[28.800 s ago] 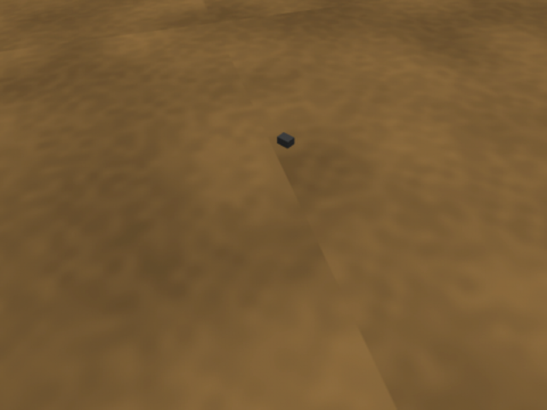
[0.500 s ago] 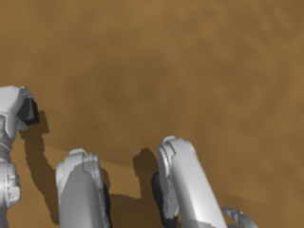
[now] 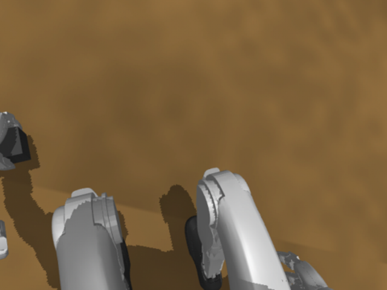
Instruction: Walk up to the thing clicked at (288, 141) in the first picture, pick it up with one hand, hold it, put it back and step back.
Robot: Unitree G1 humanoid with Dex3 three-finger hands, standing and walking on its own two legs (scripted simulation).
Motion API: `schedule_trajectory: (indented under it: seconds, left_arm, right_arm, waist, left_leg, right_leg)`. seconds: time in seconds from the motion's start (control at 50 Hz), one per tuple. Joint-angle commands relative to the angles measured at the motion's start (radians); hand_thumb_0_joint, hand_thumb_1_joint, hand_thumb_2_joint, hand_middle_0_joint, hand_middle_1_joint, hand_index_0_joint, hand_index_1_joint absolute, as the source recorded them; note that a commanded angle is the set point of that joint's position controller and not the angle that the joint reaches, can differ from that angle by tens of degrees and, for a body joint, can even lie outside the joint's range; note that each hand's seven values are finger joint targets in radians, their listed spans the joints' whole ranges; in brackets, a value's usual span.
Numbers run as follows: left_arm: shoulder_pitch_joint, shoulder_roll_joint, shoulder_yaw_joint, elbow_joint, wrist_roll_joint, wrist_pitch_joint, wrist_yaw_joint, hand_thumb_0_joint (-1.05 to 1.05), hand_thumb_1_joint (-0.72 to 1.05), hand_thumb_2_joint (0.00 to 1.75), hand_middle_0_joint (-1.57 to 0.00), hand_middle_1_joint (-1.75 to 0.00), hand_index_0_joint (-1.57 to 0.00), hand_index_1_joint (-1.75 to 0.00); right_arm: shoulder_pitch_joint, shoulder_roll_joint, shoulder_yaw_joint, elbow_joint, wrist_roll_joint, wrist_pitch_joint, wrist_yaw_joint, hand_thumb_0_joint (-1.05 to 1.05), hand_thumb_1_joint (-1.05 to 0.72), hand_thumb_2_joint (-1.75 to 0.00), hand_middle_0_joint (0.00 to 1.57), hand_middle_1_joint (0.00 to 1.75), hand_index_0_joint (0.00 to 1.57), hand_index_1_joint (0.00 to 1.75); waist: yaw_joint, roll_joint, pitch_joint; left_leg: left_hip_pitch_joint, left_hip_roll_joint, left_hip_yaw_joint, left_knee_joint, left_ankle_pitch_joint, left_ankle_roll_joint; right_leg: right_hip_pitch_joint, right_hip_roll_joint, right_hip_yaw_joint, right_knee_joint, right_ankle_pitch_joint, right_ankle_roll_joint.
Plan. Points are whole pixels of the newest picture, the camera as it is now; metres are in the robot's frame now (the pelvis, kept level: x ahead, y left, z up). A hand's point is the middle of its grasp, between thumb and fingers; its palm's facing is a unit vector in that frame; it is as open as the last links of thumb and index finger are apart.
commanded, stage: lower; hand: left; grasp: from above
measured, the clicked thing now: (0, 148) +0.42 +0.36 -0.21
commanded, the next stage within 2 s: rest in 0.06 s
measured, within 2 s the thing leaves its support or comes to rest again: rests again in 1.10 s
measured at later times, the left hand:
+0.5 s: hand (9, 148) +0.42 +0.35 -0.23, palm faces -0.43 -0.17 -0.88, open 8.8 cm
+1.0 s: hand (17, 150) +0.43 +0.35 -0.26, palm faces -0.41 -0.18 -0.89, open 8.8 cm
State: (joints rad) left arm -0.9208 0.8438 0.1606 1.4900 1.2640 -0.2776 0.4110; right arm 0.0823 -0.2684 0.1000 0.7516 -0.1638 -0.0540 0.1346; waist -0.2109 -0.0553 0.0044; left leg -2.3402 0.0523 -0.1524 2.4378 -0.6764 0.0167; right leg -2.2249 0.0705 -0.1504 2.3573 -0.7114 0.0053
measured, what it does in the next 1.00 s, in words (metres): stands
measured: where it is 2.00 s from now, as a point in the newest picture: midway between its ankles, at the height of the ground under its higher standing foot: (164, 276)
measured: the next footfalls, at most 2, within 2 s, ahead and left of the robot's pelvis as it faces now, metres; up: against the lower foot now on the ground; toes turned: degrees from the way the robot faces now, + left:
none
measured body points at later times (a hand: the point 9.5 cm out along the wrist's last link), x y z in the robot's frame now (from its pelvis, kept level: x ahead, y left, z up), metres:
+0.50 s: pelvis +0.00 +0.00 -0.02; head +0.26 +0.11 +0.33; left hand +0.44 +0.36 -0.18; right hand +0.07 -0.26 -0.11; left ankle +0.08 +0.13 -0.29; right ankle +0.09 -0.11 -0.29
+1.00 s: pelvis +0.00 +0.01 -0.03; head +0.26 +0.13 +0.32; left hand +0.44 +0.35 -0.21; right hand +0.08 -0.25 -0.10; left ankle +0.08 +0.13 -0.29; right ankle +0.09 -0.11 -0.29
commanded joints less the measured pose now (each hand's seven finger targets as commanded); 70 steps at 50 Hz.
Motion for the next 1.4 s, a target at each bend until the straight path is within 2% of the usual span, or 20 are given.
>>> schedule_trajectory:
  seconds: [0.0, 0.1, 0.24, 0.26, 0.28, 0.34, 0.44, 0.6, 0.7, 0.76, 0.92, 0.98, 1.08, 1.16, 1.2, 1.24, 1.26, 1.28, 1.34, 1.38]
  left_arm:
    - [-0.279, 0.286, 0.035, -0.115, -0.007, -0.017, 0.069, 0.0, 0.79, 0.5, -1.15, -0.42, -1.17, -0.41]
    - [-0.285, 0.328, 0.06, -0.104, 0.024, -0.011, 0.11, 0.0, 0.8, 0.5, -1.16, -0.41, -1.17, -0.4]
    - [-0.275, 0.314, 0.044, -0.034, 0.013, 0.016, 0.135, 0.0, 0.74, 0.5, -1.11, -0.39, -1.12, -0.38]
    - [-0.285, 0.355, 0.066, -0.064, 0.016, 0.015, 0.136, 0.0, 0.74, 0.51, -1.1, -0.4, -1.11, -0.39]
    - [-0.246, 0.321, 0.045, -0.024, 0.016, 0.023, 0.132, 0.0, 0.73, 0.51, -1.1, -0.39, -1.11, -0.38]
    - [-0.233, 0.369, 0.086, -0.022, 0.001, 0.018, 0.137, 0.0, 0.74, 0.52, -1.1, -0.42, -1.11, -0.41]
    - [-0.232, 0.37, 0.076, -0.027, -0.008, 0.007, 0.131, 0.0, 0.74, 0.5, -1.09, -0.42, -1.11, -0.41]
    - [-0.217, 0.439, 0.12, -0.003, 0.008, -0.02, 0.164, 0.0, 0.8, 0.51, -1.13, -0.42, -1.15, -0.41]
    - [-0.234, 0.391, 0.058, 0.025, 0.012, -0.027, 0.182, 0.0, 0.8, 0.53, -1.13, -0.45, -1.14, -0.43]
    - [-0.227, 0.439, 0.088, 0.044, 0.012, -0.025, 0.202, 0.0, 0.8, 0.54, -1.13, -0.44, -1.14, -0.43]
    - [-0.223, 0.431, 0.077, 0.047, 0.011, -0.008, 0.233, 0.0, 0.83, 0.52, -1.16, -0.43, -1.18, -0.42]
    - [-0.228, 0.408, 0.044, 0.069, 0.019, 0.007, 0.232, 0.0, 0.83, 0.51, -1.16, -0.43, -1.17, -0.42]
    - [-0.21, 0.446, 0.087, 0.06, 0.011, 0.021, 0.252, 0.0, 0.8, 0.53, -1.16, -0.41, -1.16, -0.4]
    - [-0.245, 0.413, 0.038, 0.102, 0.003, 0.025, 0.232, 0.0, 0.79, 0.51, -1.13, -0.44, -1.14, -0.42]
    - [-0.228, 0.433, 0.059, 0.097, -0.018, 0.022, 0.228, 0.0, 0.78, 0.5, -1.13, -0.42, -1.14, -0.41]
    - [-0.215, 0.441, 0.061, 0.102, -0.019, 0.014, 0.222, 0.0, 0.79, 0.48, -1.14, -0.41, -1.15, -0.4]
    - [-0.229, 0.39, 0.011, 0.089, -0.028, 0.008, 0.21, 0.0, 0.77, 0.48, -1.13, -0.4, -1.14, -0.39]
    - [-0.228, 0.436, 0.048, 0.106, -0.031, 0.003, 0.212, 0.0, 0.77, 0.48, -1.12, -0.41, -1.13, -0.4]
    - [-0.218, 0.451, 0.057, 0.085, -0.041, -0.012, 0.209, 0.0, 0.75, 0.5, -1.12, -0.41, -1.13, -0.4]
    - [-0.208, 0.412, 0.021, 0.105, -0.042, -0.019, 0.205, 0.0, 0.73, 0.47, -1.11, -0.37, -1.11, -0.37]
  right_arm:
    - [0.197, -0.262, -0.065, -0.003, -0.011, -0.009, -0.009, 0.0, -0.9, -0.9, 0.2, 0.3, 0.2, 0.3]
    - [0.181, -0.273, -0.055, -0.003, -0.021, -0.017, -0.006, 0.0, -0.9, -0.9, 0.2, 0.3, 0.2, 0.3]
    - [0.179, -0.28, -0.037, -0.004, -0.035, -0.042, 0.004, 0.0, -0.89, -0.89, 0.2, 0.3, 0.2, 0.3]
    - [0.184, -0.288, -0.038, -0.009, -0.039, -0.047, 0.006, 0.0, -0.89, -0.89, 0.2, 0.3, 0.2, 0.3]
    - [0.194, -0.283, -0.033, 0.001, -0.038, -0.047, 0.008, 0.0, -0.89, -0.89, 0.2, 0.3, 0.2, 0.3]
    - [0.197, -0.29, -0.03, -0.001, -0.045, -0.055, 0.01, 0.0, -0.89, -0.89, 0.2, 0.3, 0.2, 0.3]
    - [0.183, -0.291, -0.011, -0.015, -0.059, -0.062, 0.022, 0.0, -0.89, -0.89, 0.2, 0.3, 0.2, 0.3]
    - [0.168, -0.304, 0.024, -0.015, -0.078, -0.067, 0.026, 0.0, -0.88, -0.89, 0.2, 0.3, 0.2, 0.3]
    - [0.141, -0.318, 0.03, -0.032, -0.089, -0.083, 0.032, 0.0, -0.88, -0.89, 0.2, 0.3, 0.2, 0.3]
    - [0.154, -0.328, 0.035, -0.021, -0.091, -0.091, 0.033, 0.0, -0.89, -0.89, 0.2, 0.3, 0.2, 0.3]
    - [0.131, -0.341, 0.048, -0.025, -0.1, -0.12, 0.051, 0.0, -0.89, -0.9, 0.2, 0.3, 0.2, 0.3]
    - [0.117, -0.345, 0.051, -0.032, -0.102, -0.129, 0.062, 0.0, -0.89, -0.9, 0.2, 0.3, 0.2, 0.3]
    - [0.118, -0.35, 0.055, -0.037, -0.101, -0.133, 0.066, 0.0, -0.89, -0.9, 0.2, 0.3, 0.2, 0.3]
    - [0.12, -0.352, 0.06, -0.044, -0.106, -0.149, 0.079, 0.0, -0.89, -0.9, 0.2, 0.3, 0.2, 0.3]
    - [0.121, -0.356, 0.059, -0.044, -0.099, -0.148, 0.074, 0.0, -0.89, -0.9, 0.2, 0.3, 0.2, 0.3]
    - [0.137, -0.35, 0.073, -0.042, -0.103, -0.151, 0.074, 0.0, -0.89, -0.9, 0.2, 0.3, 0.2, 0.3]
    - [0.118, -0.347, 0.072, -0.062, -0.102, -0.156, 0.077, 0.0, -0.9, -0.9, 0.2, 0.3, 0.2, 0.3]
    - [0.137, -0.347, 0.082, -0.038, -0.106, -0.154, 0.078, 0.0, -0.89, -0.9, 0.2, 0.3, 0.2, 0.3]
    - [0.142, -0.344, 0.092, -0.039, -0.101, -0.155, 0.077, 0.0, -0.9, -0.9, 0.2, 0.3, 0.2, 0.3]
    - [0.128, -0.357, 0.086, -0.046, -0.104, -0.153, 0.076, 0.0, -0.9, -0.9, 0.2, 0.3, 0.2, 0.3]
  waist:
    - [-0.006, 0.351, -0.667]
    - [-0.002, 0.416, -0.664]
    - [-0.036, 0.387, -0.6]
    - [-0.037, 0.378, -0.617]
    - [-0.031, 0.375, -0.614]
    - [-0.037, 0.365, -0.632]
    - [-0.041, 0.407, -0.625]
    - [-0.055, 0.409, -0.569]
    - [-0.078, 0.4, -0.539]
    - [-0.08, 0.381, -0.538]
    - [-0.08, 0.438, -0.559]
    - [-0.089, 0.475, -0.523]
    - [-0.079, 0.478, -0.524]
    - [-0.118, 0.427, -0.462]
    - [-0.096, 0.399, -0.48]
    - [-0.107, 0.388, -0.479]
    - [-0.111, 0.391, -0.476]
    - [-0.119, 0.371, -0.493]
    - [-0.111, 0.378, -0.526]
    - [-0.119, 0.364, -0.51]
  left_leg:
    - [0.533, -0.009, 0.059, -0.208, 0.181, 0.006]
    - [0.562, -0.008, 0.051, -0.21, 0.155, -0.003]
    - [0.505, -0.003, 0.04, -0.18, 0.155, 0.001]
    - [0.502, -0.001, 0.04, -0.171, 0.178, 0.004]
    - [0.509, -0.004, 0.043, -0.165, 0.192, 0.003]
    - [0.509, 0.001, 0.038, -0.145, 0.229, 0.005]
    - [0.507, 0.006, 0.03, -0.143, 0.231, 0.001]
    - [0.474, 0.01, 0.018, -0.136, 0.176, -0.001]
    - [0.446, 0.011, 0.014, -0.123, 0.151, 0.002]
    - [0.452, 0.014, 0.005, -0.118, 0.163, 0.003]
    - [0.519, 0.021, -0.01, -0.13, 0.209, -0.011]
    - [0.537, 0.024, -0.025, -0.146, 0.196, -0.023]
    - [0.517, 0.024, -0.016, -0.139, 0.211, -0.019]
    - [0.461, 0.023, -0.011, -0.116, 0.165, -0.007]
    - [0.445, 0.023, -0.011, -0.12, 0.152, -0.001]
    - [0.455, 0.02, -0.011, -0.116, 0.159, 0.0]
    - [0.452, 0.023, -0.014, -0.109, 0.162, 0.002]
    - [0.452, 0.024, -0.019, -0.107, 0.164, 0.003]
    - [0.483, 0.025, -0.023, -0.1, 0.209, 0.0]
    - [0.478, 0.028, -0.025, -0.095, 0.211, 0.001]
  right_leg:
    - [0.273, 0.032, -0.047, -0.219, 0.244, -0.038]
    - [0.229, 0.034, -0.063, -0.191, 0.216, -0.044]
    - [0.217, 0.035, -0.074, -0.176, 0.232, -0.038]
    - [0.239, 0.04, -0.075, -0.179, 0.256, -0.035]
    - [0.247, 0.039, -0.072, -0.173, 0.268, -0.035]
    - [0.281, 0.041, -0.077, -0.167, 0.307, -0.029]
    - [0.302, 0.047, -0.083, -0.158, 0.31, -0.03]
    - [0.287, 0.052, -0.102, -0.156, 0.263, -0.032]
    - [0.28, 0.057, -0.106, -0.159, 0.249, -0.03]
    - [0.286, 0.059, -0.115, -0.156, 0.259, -0.027]
    - [0.287, 0.063, -0.133, -0.134, 0.298, -0.028]
    - [0.236, 0.059, -0.142, -0.103, 0.282, -0.036]
    - [0.262, 0.062, -0.136, -0.117, 0.301, -0.033]
    - [0.258, 0.062, -0.132, -0.131, 0.273, -0.028]
    - [0.283, 0.063, -0.125, -0.156, 0.258, -0.026]
    - [0.306, 0.06, -0.128, -0.159, 0.264, -0.022]
    - [0.31, 0.063, -0.123, -0.16, 0.269, -0.021]
    - [0.321, 0.062, -0.132, -0.159, 0.275, -0.02]
    - [0.357, 0.062, -0.132, -0.154, 0.313, -0.017]
    - [0.355, 0.068, -0.132, -0.158, 0.322, -0.015]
